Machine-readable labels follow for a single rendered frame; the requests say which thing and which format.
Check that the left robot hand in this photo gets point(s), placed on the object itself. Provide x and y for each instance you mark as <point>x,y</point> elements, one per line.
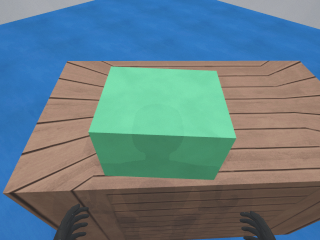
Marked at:
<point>67,226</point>

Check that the right robot hand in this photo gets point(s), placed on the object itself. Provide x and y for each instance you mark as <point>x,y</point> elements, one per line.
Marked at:
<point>261,230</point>

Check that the pedestal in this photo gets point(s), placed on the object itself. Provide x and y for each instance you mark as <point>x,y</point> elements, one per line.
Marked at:
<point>272,169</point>

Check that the carton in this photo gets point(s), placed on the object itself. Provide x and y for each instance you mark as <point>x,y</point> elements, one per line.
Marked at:
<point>162,123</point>

